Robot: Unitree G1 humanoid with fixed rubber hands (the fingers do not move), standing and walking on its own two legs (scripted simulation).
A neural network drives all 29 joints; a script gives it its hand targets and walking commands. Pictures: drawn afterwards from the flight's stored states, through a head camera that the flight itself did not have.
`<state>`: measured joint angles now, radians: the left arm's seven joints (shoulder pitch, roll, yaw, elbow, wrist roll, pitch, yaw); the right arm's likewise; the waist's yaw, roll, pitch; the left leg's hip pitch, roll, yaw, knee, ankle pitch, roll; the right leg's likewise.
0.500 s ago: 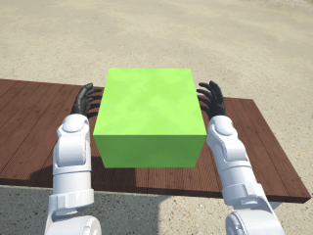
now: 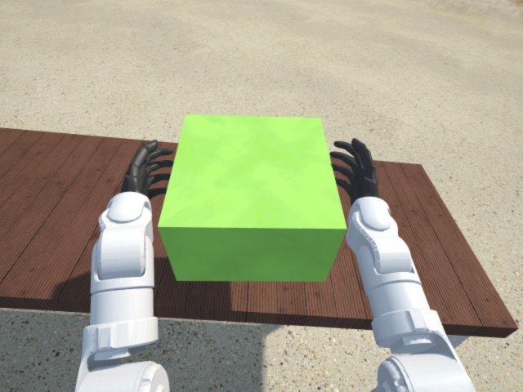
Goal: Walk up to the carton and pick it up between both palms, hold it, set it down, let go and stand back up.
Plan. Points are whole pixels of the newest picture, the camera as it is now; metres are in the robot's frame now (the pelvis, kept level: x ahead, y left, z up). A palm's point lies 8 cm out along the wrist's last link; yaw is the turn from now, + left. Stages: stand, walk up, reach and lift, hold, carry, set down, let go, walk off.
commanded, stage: hold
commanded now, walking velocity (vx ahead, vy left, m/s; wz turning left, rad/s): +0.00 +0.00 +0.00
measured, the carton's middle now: (252, 194) +0.41 +0.00 +0.12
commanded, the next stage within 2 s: none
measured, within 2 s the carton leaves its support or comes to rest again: neither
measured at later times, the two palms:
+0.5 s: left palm (139, 192) +0.35 +0.16 +0.17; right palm (365, 192) +0.36 -0.16 +0.18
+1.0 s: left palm (139, 193) +0.36 +0.16 +0.16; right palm (363, 192) +0.36 -0.16 +0.18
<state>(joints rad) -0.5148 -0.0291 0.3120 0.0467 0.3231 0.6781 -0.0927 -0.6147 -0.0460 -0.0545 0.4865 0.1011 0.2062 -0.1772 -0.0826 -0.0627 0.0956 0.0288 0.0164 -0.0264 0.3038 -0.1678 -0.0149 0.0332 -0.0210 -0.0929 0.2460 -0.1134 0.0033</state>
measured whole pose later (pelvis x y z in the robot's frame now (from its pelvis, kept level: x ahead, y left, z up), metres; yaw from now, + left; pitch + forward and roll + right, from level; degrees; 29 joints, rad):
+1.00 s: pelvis +0.00 +0.00 +0.00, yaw +0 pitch -10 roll -1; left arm -0.53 -0.03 0.32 0.06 0.33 0.67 -0.09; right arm -0.62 -0.04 -0.06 0.50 0.10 0.20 -0.17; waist -0.09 -0.06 0.10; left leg 0.03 0.02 -0.03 0.30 -0.16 -0.02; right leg 0.03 -0.02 -0.09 0.25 -0.11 0.00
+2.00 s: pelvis +0.00 +0.00 +0.00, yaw +0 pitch -10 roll -1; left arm -0.53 -0.03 0.32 0.06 0.33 0.67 -0.09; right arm -0.62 -0.04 -0.06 0.50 0.09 0.20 -0.17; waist -0.09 -0.06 0.10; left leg 0.03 0.02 -0.03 0.30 -0.16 -0.02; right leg 0.04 -0.02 -0.10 0.24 -0.11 0.00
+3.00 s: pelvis +0.00 +0.00 +0.00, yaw +0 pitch -10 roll -1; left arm -0.53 -0.03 0.32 0.07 0.33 0.67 -0.09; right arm -0.63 -0.04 -0.06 0.50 0.09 0.20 -0.17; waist -0.09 -0.06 0.10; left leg 0.03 0.02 -0.03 0.30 -0.16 -0.02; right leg 0.03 -0.02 -0.10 0.24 -0.11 0.00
